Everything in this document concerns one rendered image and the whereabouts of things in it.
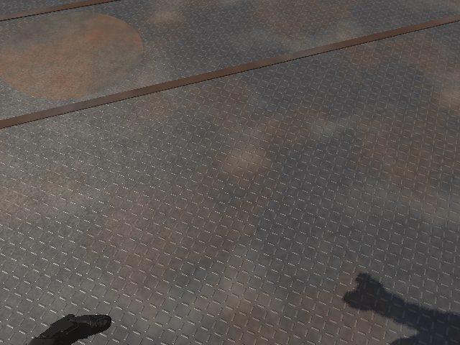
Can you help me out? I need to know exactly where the robot left hand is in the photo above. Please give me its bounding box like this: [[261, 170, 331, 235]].
[[25, 314, 111, 345]]

